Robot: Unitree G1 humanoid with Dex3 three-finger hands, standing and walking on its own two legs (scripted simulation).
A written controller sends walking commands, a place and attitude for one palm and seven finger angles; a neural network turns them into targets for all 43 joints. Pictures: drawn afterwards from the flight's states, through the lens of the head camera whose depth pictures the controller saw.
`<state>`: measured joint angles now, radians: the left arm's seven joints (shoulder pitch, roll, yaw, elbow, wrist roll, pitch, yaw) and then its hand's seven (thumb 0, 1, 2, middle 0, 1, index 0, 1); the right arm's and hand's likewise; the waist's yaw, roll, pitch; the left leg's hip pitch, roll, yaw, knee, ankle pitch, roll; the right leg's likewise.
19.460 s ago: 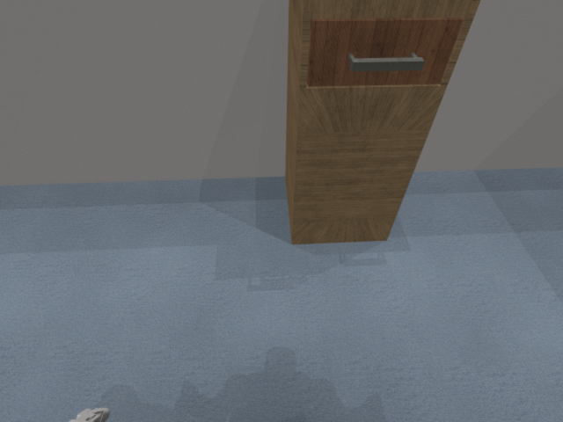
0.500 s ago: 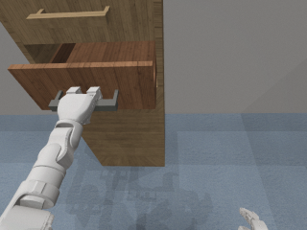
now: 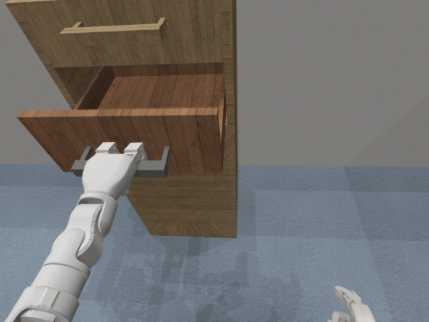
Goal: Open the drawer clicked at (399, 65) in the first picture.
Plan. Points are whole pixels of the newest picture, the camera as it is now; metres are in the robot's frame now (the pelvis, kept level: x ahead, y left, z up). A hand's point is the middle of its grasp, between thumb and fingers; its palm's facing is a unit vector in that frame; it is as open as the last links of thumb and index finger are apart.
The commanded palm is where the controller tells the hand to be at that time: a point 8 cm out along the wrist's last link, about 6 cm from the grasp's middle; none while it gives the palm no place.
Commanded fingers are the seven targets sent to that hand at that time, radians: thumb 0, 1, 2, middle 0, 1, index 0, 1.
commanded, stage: pull the drawer open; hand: left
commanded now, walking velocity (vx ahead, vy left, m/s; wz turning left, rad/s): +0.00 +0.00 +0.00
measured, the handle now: (123, 159) +0.40 +0.22 +0.08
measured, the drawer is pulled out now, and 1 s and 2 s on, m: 0.17 0.28 0.30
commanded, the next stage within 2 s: open the thumb to release the handle in 1.32 s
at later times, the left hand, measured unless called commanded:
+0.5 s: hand (113, 212) +0.29 +0.22 +0.06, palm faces +0.04 -0.06 -1.00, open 5.6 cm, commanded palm +0.26 +0.22 +0.12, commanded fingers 0.00 0.90 0.90 -0.40 -1.35 -0.40 -1.35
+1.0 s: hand (104, 238) +0.24 +0.22 +0.06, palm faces +0.04 -0.08 -1.00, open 5.6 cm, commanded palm +0.20 +0.23 +0.12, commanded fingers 0.00 0.90 0.90 -0.40 -1.35 -0.40 -1.35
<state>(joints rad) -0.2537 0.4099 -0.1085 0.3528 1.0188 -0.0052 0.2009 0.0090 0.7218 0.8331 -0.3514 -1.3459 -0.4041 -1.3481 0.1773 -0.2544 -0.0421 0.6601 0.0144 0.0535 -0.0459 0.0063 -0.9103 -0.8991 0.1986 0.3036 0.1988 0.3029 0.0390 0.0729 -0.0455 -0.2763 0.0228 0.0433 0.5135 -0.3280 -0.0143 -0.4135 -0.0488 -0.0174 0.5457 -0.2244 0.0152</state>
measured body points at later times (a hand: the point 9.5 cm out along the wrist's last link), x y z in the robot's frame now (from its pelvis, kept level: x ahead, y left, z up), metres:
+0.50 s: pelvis +0.00 +0.00 +0.00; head +0.02 -0.04 +0.45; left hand +0.28 +0.22 +0.11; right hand +0.21 -0.22 -0.11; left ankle -0.04 +0.13 -0.73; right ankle +0.03 -0.13 -0.73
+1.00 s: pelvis +0.01 +0.00 +0.00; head +0.03 -0.04 +0.45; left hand +0.23 +0.22 +0.11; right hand +0.22 -0.22 -0.11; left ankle -0.04 +0.13 -0.73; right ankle +0.03 -0.13 -0.73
